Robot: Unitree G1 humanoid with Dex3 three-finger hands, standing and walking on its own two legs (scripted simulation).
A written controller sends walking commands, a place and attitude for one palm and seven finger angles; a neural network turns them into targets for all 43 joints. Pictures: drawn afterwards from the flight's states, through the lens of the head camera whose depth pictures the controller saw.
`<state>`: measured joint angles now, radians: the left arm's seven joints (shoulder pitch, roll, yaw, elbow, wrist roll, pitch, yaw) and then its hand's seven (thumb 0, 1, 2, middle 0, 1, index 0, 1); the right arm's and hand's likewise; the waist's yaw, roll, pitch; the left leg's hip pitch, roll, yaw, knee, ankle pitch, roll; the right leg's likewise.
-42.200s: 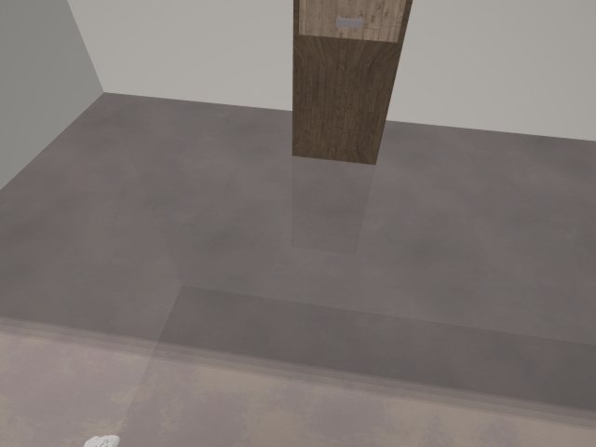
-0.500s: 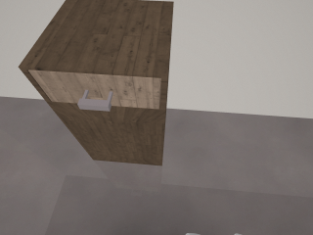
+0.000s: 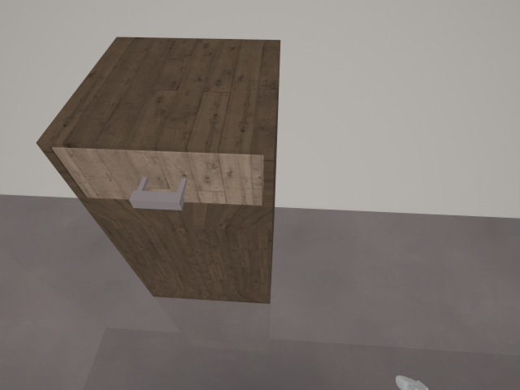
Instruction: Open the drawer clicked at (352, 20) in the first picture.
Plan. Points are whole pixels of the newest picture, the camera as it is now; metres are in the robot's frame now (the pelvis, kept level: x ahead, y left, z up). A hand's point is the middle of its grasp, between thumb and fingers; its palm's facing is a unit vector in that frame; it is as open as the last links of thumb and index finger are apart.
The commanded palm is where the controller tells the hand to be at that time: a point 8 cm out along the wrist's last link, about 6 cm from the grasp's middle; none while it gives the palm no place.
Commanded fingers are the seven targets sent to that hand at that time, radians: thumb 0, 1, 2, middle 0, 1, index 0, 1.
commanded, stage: come to a stop and stand still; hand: left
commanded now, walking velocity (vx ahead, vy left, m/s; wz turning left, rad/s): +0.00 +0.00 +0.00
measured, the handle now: (160, 191) +0.48 +0.24 -0.04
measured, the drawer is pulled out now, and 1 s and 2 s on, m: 0.00 0.00 0.00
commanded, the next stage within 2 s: look again from close up in 1.28 s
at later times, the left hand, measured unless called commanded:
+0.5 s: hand out of the picture -0.04 +0.23 -0.17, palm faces -0.01 -0.98 -0.21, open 7.4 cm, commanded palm none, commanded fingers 0.00 0.90 0.90 -0.20 -0.30 -0.20 -0.30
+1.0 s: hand out of the picture -0.09 +0.16 -0.17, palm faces +0.03 -0.99 -0.12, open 7.4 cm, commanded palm none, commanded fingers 0.00 0.90 0.90 -0.20 -0.30 -0.20 -0.30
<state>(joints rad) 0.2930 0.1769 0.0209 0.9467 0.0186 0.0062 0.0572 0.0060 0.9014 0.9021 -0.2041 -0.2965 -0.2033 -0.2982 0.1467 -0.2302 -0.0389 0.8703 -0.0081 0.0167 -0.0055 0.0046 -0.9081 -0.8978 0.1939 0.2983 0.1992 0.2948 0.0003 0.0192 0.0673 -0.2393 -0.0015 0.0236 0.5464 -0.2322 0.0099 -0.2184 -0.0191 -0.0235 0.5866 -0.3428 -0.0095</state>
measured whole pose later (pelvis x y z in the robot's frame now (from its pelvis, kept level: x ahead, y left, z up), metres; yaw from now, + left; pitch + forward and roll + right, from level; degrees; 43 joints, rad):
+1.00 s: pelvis -0.06 +0.01 +0.01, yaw -1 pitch -1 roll +0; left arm 0.39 0.10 -0.02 1.10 0.02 -0.01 0.03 0.01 0.91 0.90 -0.20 -0.30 -0.20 -0.30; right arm 0.34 -0.13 0.00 1.08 -0.01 -0.01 -0.02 0.01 -0.92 -0.90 0.20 0.30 0.20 0.30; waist 0.00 -0.01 -0.02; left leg -0.27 0.00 0.04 0.47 -0.18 0.02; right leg -0.24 -0.01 -0.01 0.47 -0.21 0.01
